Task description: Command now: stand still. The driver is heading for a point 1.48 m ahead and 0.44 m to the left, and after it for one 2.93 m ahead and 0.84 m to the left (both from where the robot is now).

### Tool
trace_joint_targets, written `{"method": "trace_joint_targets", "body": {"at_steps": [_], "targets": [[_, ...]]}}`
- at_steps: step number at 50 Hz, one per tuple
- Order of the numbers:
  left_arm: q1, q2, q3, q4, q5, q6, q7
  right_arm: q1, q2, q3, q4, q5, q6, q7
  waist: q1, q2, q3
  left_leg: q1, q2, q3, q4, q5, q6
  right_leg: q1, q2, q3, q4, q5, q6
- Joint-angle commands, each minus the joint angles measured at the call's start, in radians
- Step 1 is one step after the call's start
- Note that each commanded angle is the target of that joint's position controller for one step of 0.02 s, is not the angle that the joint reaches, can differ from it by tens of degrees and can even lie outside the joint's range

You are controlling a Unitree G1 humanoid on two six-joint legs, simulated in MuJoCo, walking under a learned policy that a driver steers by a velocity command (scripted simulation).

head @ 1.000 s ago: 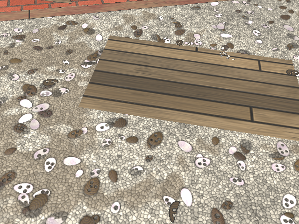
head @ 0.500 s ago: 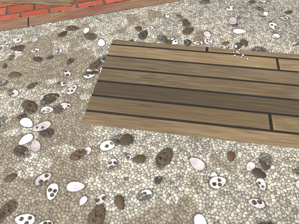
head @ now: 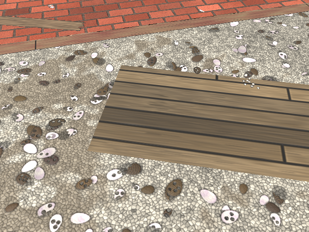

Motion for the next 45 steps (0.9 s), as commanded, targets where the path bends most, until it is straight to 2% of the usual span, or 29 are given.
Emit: {"method": "trace_joint_targets", "body": {"at_steps": [1,17,45], "targets": [[0.045,0.067,0.008,-0.005,0.000,-0.006,0.005,0.073,-0.079,-0.011,-0.004,0.000,-0.004,-0.004,-0.004,0.007,0.054,-0.110,0.114,-0.111,-0.102,0.046,0.032,0.060,-0.110,0.133,-0.057,0.012,-0.005],[0.072,0.042,0.008,0.035,0.000,-0.002,0.014,0.096,-0.055,-0.005,0.018,0.001,-0.006,-0.010,-0.003,0.013,0.064,-0.077,0.114,-0.102,-0.095,0.124,0.034,0.079,-0.115,0.128,-0.034,0.081,-0.002],[0.091,0.022,0.005,0.059,-0.001,0.002,0.019,0.136,-0.036,-0.003,0.028,0.000,-0.009,-0.013,-0.005,0.012,0.079,-0.054,0.114,-0.099,-0.101,0.163,0.039,0.081,-0.119,0.121,-0.025,0.091,0.006]]}}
